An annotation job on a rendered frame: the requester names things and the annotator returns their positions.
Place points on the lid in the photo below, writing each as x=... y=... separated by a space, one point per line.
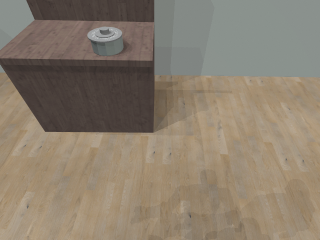
x=114 y=34

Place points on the knob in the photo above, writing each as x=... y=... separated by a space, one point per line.
x=104 y=30

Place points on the table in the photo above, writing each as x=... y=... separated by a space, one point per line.
x=67 y=86

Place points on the pot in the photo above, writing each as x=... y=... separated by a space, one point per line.
x=108 y=49

